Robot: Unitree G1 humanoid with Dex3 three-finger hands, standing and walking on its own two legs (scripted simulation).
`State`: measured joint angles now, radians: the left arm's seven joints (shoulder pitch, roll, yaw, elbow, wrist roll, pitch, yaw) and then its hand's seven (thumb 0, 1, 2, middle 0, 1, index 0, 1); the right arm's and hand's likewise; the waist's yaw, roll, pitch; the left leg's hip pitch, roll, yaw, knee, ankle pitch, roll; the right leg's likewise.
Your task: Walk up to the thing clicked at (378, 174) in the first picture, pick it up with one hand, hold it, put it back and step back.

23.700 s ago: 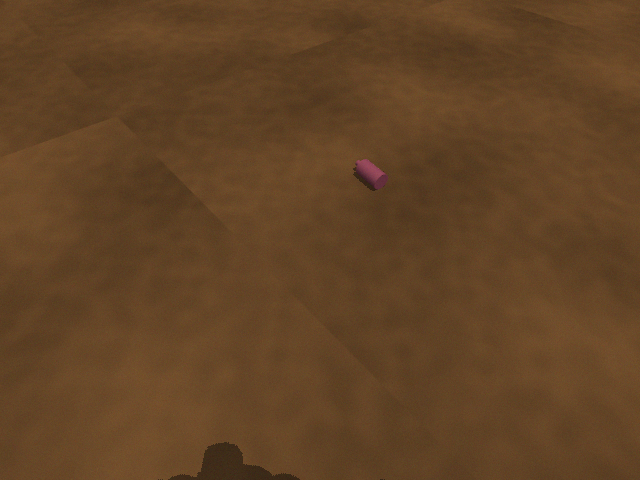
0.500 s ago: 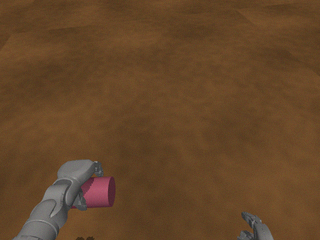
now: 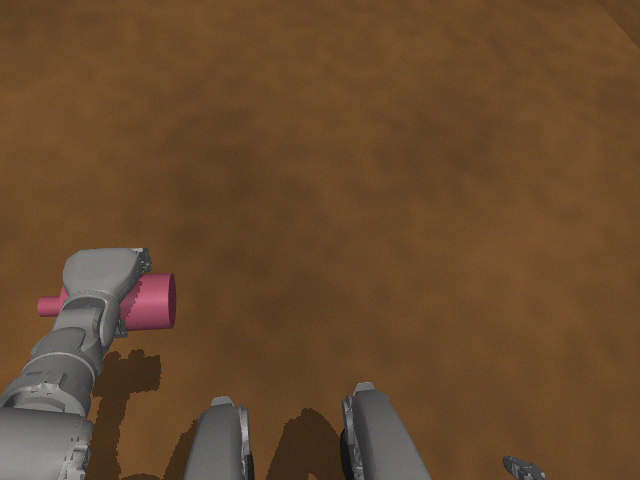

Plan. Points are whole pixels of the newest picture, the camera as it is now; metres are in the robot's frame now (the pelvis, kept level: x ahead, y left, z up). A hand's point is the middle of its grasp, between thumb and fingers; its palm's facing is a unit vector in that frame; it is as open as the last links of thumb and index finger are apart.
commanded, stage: crouch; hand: left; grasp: from above
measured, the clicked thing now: (109, 303) +0.40 +0.27 -0.16
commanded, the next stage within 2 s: lower in 1.34 s
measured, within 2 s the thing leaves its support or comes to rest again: neither
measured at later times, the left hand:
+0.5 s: hand (141, 317) +0.42 +0.28 -0.33, palm faces -0.44 -0.01 -0.90, open 10.5 cm
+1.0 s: hand (146, 318) +0.44 +0.29 -0.41, palm faces -0.48 -0.02 -0.88, open 10.5 cm
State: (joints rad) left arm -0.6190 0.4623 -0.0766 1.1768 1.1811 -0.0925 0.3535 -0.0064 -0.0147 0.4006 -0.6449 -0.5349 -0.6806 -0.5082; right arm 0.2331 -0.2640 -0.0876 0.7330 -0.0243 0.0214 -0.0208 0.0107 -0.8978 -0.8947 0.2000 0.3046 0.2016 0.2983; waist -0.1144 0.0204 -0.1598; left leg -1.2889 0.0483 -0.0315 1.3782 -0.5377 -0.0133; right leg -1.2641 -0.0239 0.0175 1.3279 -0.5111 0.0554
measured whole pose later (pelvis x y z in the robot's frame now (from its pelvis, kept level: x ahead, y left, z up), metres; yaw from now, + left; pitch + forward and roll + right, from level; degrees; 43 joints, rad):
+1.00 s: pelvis -0.04 +0.01 -0.25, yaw -4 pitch +36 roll -9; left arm -0.94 0.79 0.13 1.36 1.28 -0.24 0.27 0.00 0.00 0.36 -0.64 -0.56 -0.68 -0.53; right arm 0.18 -0.26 0.01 0.72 -0.12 -0.01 0.12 0.01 -0.90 -0.90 0.20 0.30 0.20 0.30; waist -0.23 0.00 -0.07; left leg -2.21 0.00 -0.14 2.25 -0.68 -0.01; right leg -2.13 -0.01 -0.01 2.16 -0.67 0.07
